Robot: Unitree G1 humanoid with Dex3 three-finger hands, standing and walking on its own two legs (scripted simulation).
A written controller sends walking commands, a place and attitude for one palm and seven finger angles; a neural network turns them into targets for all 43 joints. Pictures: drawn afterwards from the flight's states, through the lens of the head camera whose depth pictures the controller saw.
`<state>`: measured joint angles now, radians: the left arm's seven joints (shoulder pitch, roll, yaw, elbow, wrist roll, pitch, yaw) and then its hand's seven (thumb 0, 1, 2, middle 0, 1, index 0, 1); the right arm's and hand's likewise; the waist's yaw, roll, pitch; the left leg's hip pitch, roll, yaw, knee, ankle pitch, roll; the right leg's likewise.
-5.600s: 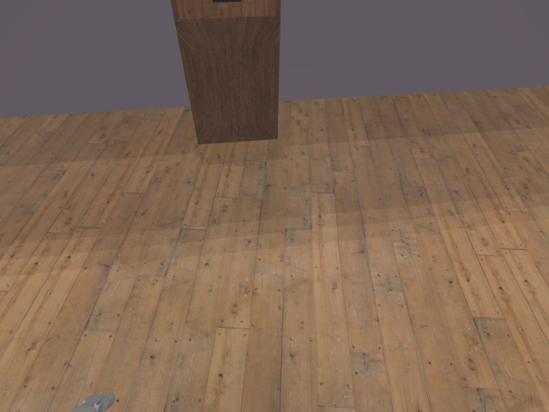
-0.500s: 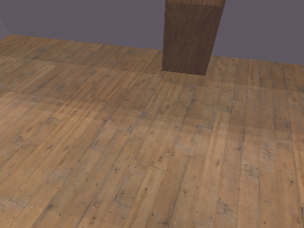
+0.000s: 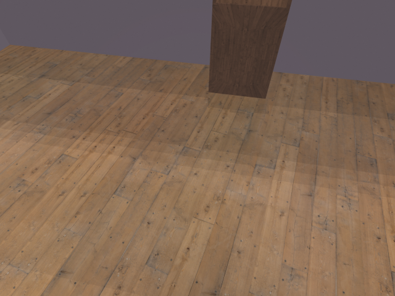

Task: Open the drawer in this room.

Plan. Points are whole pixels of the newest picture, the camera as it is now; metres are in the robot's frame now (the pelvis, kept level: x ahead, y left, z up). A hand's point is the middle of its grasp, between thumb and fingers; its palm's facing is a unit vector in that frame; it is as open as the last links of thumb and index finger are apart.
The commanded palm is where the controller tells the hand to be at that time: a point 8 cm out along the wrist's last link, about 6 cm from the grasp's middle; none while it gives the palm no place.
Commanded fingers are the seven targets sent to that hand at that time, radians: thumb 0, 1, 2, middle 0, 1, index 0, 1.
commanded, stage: stand and wait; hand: left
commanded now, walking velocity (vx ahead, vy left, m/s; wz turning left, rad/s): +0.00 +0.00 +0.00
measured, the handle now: out of the picture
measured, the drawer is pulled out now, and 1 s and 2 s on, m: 0.00 0.00 0.00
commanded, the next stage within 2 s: turn or walk to find it in 0.42 s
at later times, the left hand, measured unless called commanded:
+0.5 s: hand out of the picture +0.07 +0.25 -0.16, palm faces -0.03 -0.94 -0.34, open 7.3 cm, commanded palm none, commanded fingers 0.00 0.90 0.90 -0.20 -0.30 -0.20 -0.30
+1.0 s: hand out of the picture +0.03 +0.19 -0.19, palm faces +0.05 -0.97 -0.22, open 7.3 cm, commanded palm none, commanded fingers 0.00 0.90 0.90 -0.20 -0.30 -0.20 -0.30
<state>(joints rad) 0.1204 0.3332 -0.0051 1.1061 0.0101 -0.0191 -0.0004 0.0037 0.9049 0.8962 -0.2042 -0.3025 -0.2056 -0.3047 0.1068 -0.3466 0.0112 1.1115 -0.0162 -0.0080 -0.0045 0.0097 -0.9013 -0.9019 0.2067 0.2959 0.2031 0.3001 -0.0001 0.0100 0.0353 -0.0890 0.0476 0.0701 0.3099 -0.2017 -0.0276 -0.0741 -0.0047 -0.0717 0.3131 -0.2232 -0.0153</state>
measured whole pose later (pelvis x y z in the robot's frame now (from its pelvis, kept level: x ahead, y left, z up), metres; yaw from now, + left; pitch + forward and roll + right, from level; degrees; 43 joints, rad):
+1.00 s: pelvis +0.02 +0.01 -0.01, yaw +2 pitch -1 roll +0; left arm 0.25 0.16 0.01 1.10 0.01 0.00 0.04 0.01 0.91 0.90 -0.20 -0.30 -0.21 -0.30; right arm 0.28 -0.15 -0.01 1.15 -0.01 0.01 -0.03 0.01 -0.90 -0.90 0.21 0.30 0.20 0.30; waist -0.01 0.00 0.06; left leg -0.16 0.02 0.04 0.52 -0.34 -0.01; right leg -0.13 -0.05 -0.09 0.51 -0.36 0.01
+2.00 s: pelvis +0.02 +0.04 -0.01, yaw +8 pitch -1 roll +0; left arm 0.26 0.16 -0.01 1.13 0.01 -0.01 0.04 0.01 0.93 0.90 -0.20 -0.30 -0.20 -0.30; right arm 0.30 -0.14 -0.01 1.16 -0.01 -0.02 -0.03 0.01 -0.91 -0.90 0.20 0.30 0.20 0.30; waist -0.02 -0.01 0.02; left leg -0.15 0.01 0.14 0.41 -0.26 0.03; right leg -0.19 -0.03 -0.05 0.44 -0.24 0.00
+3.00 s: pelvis +0.02 +0.01 -0.01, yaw +18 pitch +0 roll +1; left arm 0.19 0.18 0.02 1.06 0.02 0.00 0.03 0.00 0.91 0.90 -0.20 -0.30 -0.20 -0.30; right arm 0.21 -0.18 -0.04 1.08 -0.02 0.00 -0.03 0.01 -0.91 -0.90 0.21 0.30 0.20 0.30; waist 0.00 0.02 0.04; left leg -0.24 -0.01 0.05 0.49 -0.24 0.01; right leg -0.21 -0.04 -0.02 0.51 -0.29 0.02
